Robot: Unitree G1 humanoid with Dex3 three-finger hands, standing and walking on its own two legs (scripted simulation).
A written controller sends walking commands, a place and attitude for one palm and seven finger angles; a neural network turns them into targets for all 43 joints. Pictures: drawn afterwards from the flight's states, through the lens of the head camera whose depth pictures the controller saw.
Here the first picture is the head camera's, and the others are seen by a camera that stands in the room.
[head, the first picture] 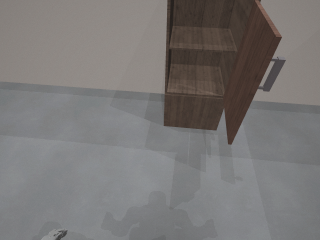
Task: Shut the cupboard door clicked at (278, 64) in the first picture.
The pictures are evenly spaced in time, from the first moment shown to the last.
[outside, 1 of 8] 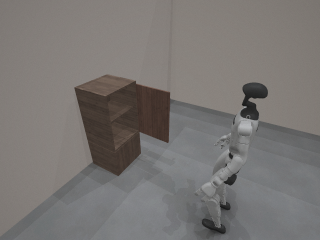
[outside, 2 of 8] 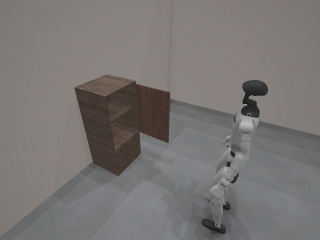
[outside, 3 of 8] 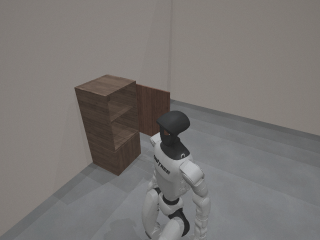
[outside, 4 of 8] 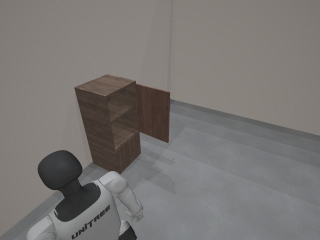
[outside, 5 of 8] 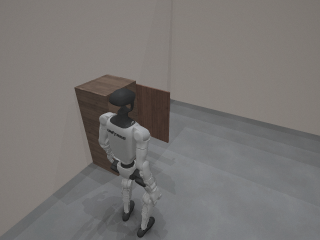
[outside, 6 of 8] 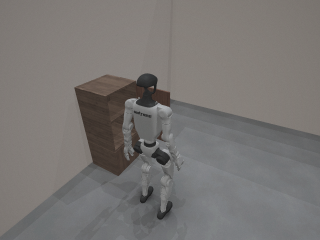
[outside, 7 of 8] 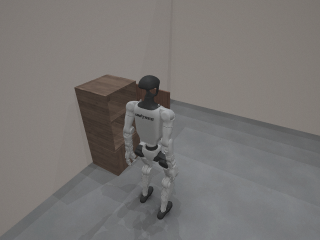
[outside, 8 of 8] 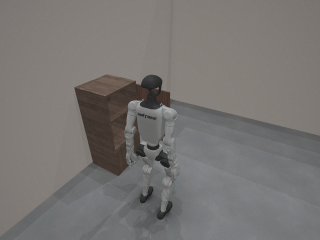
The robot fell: no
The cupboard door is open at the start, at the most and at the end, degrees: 88 88 88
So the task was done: no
